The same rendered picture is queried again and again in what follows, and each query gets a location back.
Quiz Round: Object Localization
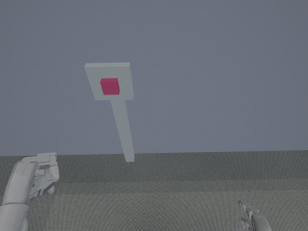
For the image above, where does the left robot hand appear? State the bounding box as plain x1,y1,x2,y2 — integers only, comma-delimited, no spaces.
2,152,60,205

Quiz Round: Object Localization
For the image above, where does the left robot forearm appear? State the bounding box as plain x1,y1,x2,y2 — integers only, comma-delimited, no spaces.
0,202,30,231

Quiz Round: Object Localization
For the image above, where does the right robot hand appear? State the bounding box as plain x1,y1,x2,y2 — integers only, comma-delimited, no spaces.
236,199,272,231

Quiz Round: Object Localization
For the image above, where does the panel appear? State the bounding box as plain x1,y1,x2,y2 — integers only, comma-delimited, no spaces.
85,63,135,162

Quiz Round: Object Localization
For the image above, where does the button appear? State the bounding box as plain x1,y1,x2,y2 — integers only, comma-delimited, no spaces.
100,78,120,95

